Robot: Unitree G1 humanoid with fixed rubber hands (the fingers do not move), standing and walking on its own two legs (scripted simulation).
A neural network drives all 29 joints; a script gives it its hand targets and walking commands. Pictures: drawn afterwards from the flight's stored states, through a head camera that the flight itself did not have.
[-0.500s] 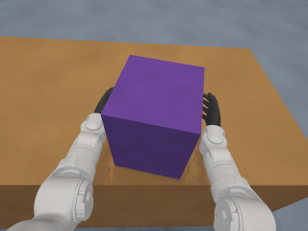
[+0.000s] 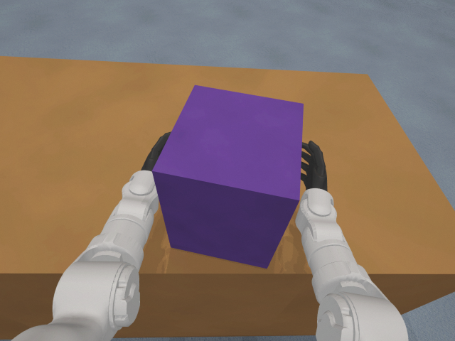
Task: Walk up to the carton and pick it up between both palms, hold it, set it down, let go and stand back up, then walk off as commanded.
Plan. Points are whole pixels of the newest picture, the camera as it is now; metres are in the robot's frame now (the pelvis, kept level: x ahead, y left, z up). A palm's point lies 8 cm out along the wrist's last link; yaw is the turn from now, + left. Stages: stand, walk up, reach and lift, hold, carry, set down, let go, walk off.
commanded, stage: reach and lift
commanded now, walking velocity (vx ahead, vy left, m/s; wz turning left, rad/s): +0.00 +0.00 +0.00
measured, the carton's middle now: (232, 180) +0.41 +0.01 +0.05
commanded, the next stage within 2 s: none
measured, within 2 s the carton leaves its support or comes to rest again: leaves its support in 0.38 s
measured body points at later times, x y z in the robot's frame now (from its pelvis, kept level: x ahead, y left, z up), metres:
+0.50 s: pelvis +0.00 +0.00 +0.00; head +0.03 +0.02 +0.45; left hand +0.43 +0.15 +0.07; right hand +0.41 -0.15 +0.09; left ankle -0.01 +0.11 -0.74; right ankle +0.00 -0.13 -0.74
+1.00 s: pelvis +0.00 +0.00 +0.00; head +0.02 +0.03 +0.45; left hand +0.42 +0.14 +0.08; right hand +0.40 -0.15 +0.10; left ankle -0.01 +0.11 -0.74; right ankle +0.00 -0.13 -0.74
